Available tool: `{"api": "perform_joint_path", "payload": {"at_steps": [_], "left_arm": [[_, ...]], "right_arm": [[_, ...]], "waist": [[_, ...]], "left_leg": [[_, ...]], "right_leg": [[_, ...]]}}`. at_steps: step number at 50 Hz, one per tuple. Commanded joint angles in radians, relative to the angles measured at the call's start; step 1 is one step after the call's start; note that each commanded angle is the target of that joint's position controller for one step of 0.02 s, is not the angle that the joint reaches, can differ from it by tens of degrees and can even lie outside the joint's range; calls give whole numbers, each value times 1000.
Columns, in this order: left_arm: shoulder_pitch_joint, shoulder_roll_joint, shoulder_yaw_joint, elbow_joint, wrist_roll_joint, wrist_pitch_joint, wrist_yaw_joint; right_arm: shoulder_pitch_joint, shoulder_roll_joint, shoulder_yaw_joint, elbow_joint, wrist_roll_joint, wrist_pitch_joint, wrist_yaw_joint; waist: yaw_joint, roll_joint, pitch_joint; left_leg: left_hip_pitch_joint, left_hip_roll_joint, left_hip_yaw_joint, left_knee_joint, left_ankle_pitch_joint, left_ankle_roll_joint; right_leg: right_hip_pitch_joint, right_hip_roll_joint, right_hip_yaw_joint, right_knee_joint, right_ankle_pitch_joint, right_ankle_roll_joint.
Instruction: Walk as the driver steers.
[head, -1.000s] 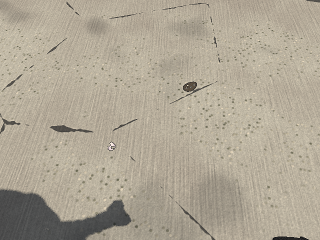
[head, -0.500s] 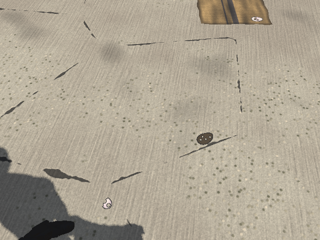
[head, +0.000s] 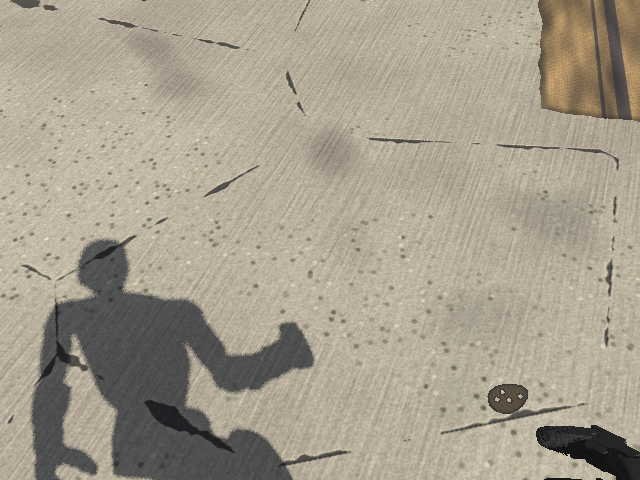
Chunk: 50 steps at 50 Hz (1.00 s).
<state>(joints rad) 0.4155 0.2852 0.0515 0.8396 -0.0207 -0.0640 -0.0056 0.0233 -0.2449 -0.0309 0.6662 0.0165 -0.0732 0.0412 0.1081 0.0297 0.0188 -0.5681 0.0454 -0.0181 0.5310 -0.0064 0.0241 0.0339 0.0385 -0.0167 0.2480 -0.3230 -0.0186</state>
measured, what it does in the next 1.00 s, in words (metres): walks ahead: left foot, then right foot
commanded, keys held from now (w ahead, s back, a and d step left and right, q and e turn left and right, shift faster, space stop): w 0.02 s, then w+e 0.26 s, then no key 0.72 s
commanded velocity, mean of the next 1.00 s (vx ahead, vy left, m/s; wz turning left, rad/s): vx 0.25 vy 0.00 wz -0.14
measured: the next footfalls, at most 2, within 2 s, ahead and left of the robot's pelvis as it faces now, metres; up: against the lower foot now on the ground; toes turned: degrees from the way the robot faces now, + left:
left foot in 0.06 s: +0.20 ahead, +0.13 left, +0.00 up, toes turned +1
right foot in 0.52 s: +0.44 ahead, -0.13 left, +0.00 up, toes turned -10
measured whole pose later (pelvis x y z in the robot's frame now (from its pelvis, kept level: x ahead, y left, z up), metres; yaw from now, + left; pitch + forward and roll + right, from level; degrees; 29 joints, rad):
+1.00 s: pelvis +0.37 -0.01 +0.00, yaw -10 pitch -1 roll -1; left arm 0.16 0.22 0.04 0.87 0.02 0.00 0.02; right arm 0.22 -0.23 -0.03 0.97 -0.01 -0.01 -0.03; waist 0.00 -0.02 0.01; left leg -0.23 0.03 -0.01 0.54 -0.30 -0.02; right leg -0.30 0.02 0.00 0.49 -0.18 -0.01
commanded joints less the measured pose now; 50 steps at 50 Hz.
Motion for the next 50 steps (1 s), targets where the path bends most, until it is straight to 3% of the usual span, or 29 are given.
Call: {"api": "perform_joint_path", "payload": {"at_steps": [1, 2, 3, 4, 5, 6, 8, 9, 12, 15, 18, 20, 23, 25, 26, 27, 28, 29, 30, 31, 32, 34, 38, 41, 42, 43, 44, 45, 50], "left_arm": [[-4, 190, 47, -31, -4, 7, 12], [-10, 181, 42, -31, -6, 10, 14], [-30, 147, 25, -51, 8, 8, 15], [74, 35, -12, -81, 15, -9, 11], [61, 82, -2, -61, 0, -27, 8], [-27, 157, 23, -85, -27, -32, 4], [-116, 140, 26, -102, -12, -24, 7], [-94, 124, 30, -98, -6, -9, 10], [-56, 72, 25, -82, -9, 25, 13], [-125, 65, 27, -110, 2, 28, 15], [-235, 15, 6, -148, 21, 7, -6], [-292, 4, -1, -171, 23, 2, -22], [-302, 42, 8, -192, 26, 4, -36], [-218, 85, 27, -173, 36, 1, -37], [-141, 126, 45, -148, 39, -3, -29], [-71, 212, 63, -144, 54, 2, -14], [-79, 197, 44, -143, 60, 10, -7], [-68, 115, 24, -146, 43, 18, -11], [-135, 99, 17, -151, 31, 22, -15], [-208, 80, 11, -149, 24, 24, -16], [-254, 71, 7, -150, 30, 25, -13], [-335, 93, 18, -149, 47, 36, -7], [-354, 75, 14, -126, 40, 43, 8], [-327, 34, -1, -82, 37, 48, 7], [-309, 36, 0, -72, 44, 50, 7], [-283, 26, 2, -72, 40, 53, 12], [-302, 37, 3, -62, 43, 54, 19], [-296, 40, 7, -54, 40, 54, 24], [-276, 33, 9, 0, 36, 52, 25]], "right_arm": [[-18, -117, -39, -75, -2, -25, 6], [107, -154, -60, -38, -8, -25, -2], [292, -212, -82, 0, -19, -25, -14], [401, -313, -106, 19, -33, -17, -22], [421, -231, -85, 26, -20, -10, -23], [357, -185, -67, 29, -13, -7, -27], [228, -118, -46, 29, -15, -10, -24], [192, -105, -42, 32, -24, -21, -22], [150, -110, -51, 58, -33, -46, -19], [170, -126, -56, 92, -36, -49, -31], [185, -151, -56, 116, -28, -36, -44], [236, -171, -58, 143, -18, -25, -51], [250, -201, -66, 175, 2, -1, -55], [223, -212, -70, 182, 11, 15, -61], [241, -195, -65, 188, 6, 20, -61], [303, -148, -45, 172, -28, 12, -60], [435, -51, -2, 190, -38, 9, -39], [411, -121, -21, 228, -11, 17, -29], [314, -156, -31, 197, 14, 27, -28], [260, -138, -29, 188, 14, 42, -41], [219, -136, -31, 183, -7, 59, -57], [276, -111, -26, 202, -8, 87, -72], [305, -87, -23, 245, -21, 95, -77], [264, -96, -23, 236, -54, 99, -71], [233, -146, -29, 215, -51, 97, -76], [189, -179, -39, 226, -34, 94, -80], [162, -136, -30, 225, -35, 83, -79], [150, -107, -21, 232, -40, 71, -79], [196, -108, -18, 274, -23, 39, -76]], "waist": [[-83, -123, -8], [-149, -110, -87], [-233, -76, -222], [-216, 159, -381], [-237, 193, -431], [-231, 127, -249], [-169, 48, -73], [-130, 86, -46], [-85, 65, -8], [-93, 28, 27], [-120, 10, 39], [-149, 4, 21], [-133, 35, -4], [-71, 38, -55], [-38, 2, -109], [-44, -128, -238], [-95, -298, -395], [-56, -176, -477], [-55, -139, -353], [-77, -89, -249], [-89, -72, -161], [-147, -166, -120], [-158, -139, -177], [-155, -116, -90], [-128, -61, -23], [-82, 68, 17], [-92, 92, 36], [-84, 100, 33], [-107, 17, -10]], "left_leg": [[102, -41, 37, -54, -69, 46], [304, -60, 52, -83, -44, 75], [610, 50, -54, -36, -16, 130], [1015, 325, -481, -57, -139, 276], [1003, 372, -683, -178, -280, 301], [862, 336, -532, -210, -332, 248], [589, 248, -312, -289, -256, 190], [496, 225, -245, -327, -203, 176], [374, 203, -97, -401, -47, 184], [385, 185, 18, -401, 123, 175], [361, 133, 131, -368, 335, 150], [425, 157, 127, -341, 386, 150], [549, 200, 100, -247, 431, 131], [579, 185, 99, -106, 506, 96], [559, 130, 128, 40, 482, 58], [380, 66, 151, 273, 188, 3], [107, -61, 89, 596, -625, -64], [110, -40, -70, 670, -723, -68], [48, -6, -67, 673, -691, -66], [13, 18, -47, 618, -646, -68], [59, 35, -43, 549, -598, -74], [201, 30, -14, 374, -535, -93], [388, 9, 13, 143, -255, -75], [470, 22, -6, -33, -154, -22], [390, 82, -69, -114, -264, 7], [229, 79, -78, -151, -486, 32], [142, 62, -81, -198, -560, 20], [125, 60, -78, -214, -534, 2], [259, 35, -44, -143, -267, -14]], "right_leg": [[21, -278, 127, 75, 666, -135], [-27, -236, 100, 219, 782, -112], [-200, -189, 73, 457, 647, -78], [-618, -31, 14, 854, 122, -1], [-744, -12, 146, 999, -256, -1], [-820, -65, 154, 1049, -196, -7], [-780, -138, 112, 960, -44, -1], [-717, -166, 122, 925, 11, 5], [-657, -178, 128, 900, 94, 27], [-709, -168, 142, 767, 235, 42], [-597, -125, 48, 489, 393, 33], [-565, -105, 23, 395, 436, 23], [-558, -86, 32, 320, 345, -14], [-438, -47, 8, 245, 329, -49], [-299, -27, -1, 180, 479, -74], [-16, -184, 154, 284, 997, -139], [261, -436, 464, 298, 1200, -358], [216, -422, 494, 261, 1063, -364], [121, -373, 397, 222, 933, -319], [6, -333, 348, 175, 754, -275], [-155, -311, 316, 120, 638, -251], [-333, -265, 255, 65, 488, -233], [-394, -233, 195, 48, 264, -190], [-500, -151, 159, 33, -205, -72], [-491, -105, 128, 71, -245, -27], [-390, -53, 69, 106, -133, 1], [-293, -48, 57, 158, -41, 14], [-250, -50, 53, 179, 20, 8], [-242, -64, 62, 187, 184, -14]]}}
